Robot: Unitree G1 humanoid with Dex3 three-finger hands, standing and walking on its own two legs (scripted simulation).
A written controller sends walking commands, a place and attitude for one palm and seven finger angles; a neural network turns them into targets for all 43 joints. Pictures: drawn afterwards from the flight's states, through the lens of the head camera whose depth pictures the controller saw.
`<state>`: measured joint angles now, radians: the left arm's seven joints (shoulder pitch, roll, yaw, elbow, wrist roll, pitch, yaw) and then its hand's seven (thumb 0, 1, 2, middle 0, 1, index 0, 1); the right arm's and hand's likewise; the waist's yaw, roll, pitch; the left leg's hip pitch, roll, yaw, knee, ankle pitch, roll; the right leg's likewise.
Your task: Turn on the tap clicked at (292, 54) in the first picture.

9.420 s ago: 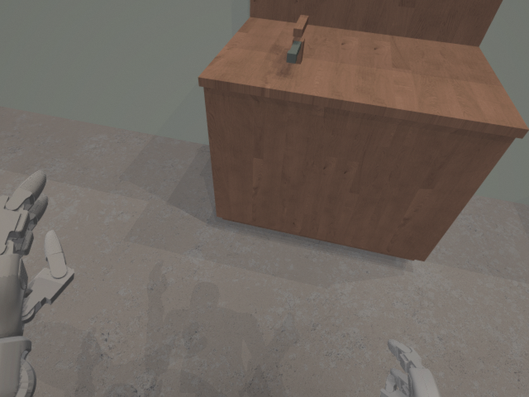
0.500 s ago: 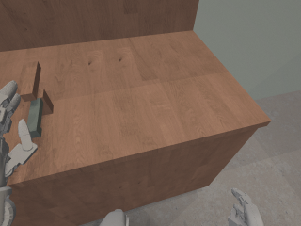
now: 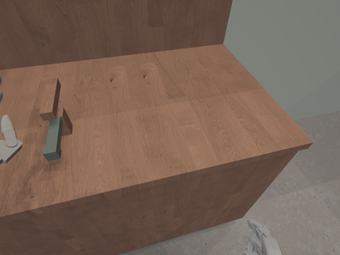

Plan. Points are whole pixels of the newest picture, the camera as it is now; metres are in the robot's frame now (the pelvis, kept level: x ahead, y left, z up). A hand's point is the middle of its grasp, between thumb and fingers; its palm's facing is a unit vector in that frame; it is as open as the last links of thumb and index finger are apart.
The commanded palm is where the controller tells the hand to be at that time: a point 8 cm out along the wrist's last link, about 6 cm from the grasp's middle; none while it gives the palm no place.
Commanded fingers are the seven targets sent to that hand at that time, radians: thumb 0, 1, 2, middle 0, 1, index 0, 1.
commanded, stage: come to a stop and stand still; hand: left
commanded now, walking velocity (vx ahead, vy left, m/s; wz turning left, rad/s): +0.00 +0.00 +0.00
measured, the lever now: (52, 152) +0.29 +0.32 +0.08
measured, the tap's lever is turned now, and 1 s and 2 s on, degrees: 0 0 0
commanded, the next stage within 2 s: look again from close up in 0.78 s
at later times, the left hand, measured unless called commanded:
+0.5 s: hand (35, 139) +0.25 +0.29 +0.17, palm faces +0.39 -0.85 -0.37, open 7.4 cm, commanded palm +0.20 +0.32 +0.18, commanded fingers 0.00 0.90 0.90 -0.20 -0.30 -0.20 -0.30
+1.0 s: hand (33, 146) +0.25 +0.30 +0.16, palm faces +0.37 -0.85 -0.36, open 7.4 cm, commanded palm +0.19 +0.33 +0.18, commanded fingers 0.00 0.90 0.90 -0.20 -0.30 -0.20 -0.30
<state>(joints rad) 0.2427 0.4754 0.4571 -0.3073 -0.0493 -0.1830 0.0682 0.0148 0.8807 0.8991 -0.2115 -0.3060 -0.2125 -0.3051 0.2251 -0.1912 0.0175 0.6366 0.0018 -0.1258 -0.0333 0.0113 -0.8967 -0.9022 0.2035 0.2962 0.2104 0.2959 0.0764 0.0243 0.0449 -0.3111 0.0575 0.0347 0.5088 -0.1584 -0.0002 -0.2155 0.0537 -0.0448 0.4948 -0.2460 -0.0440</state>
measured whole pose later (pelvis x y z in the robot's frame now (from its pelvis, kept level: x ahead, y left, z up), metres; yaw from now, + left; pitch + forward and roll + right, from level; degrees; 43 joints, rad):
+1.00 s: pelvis +0.03 +0.05 +0.01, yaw +0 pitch -1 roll -2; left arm 0.45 0.36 0.35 -0.48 -0.04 -0.18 0.11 0.02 0.89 0.90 -0.21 -0.30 -0.21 -0.30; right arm 0.19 -0.20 0.02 0.58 0.02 -0.10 -0.03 0.01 -0.90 -0.90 0.20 0.30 0.21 0.30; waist 0.02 -0.02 0.05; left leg -0.25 -0.02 0.04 0.45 -0.18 0.06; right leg -0.12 -0.01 -0.02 0.36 -0.22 0.03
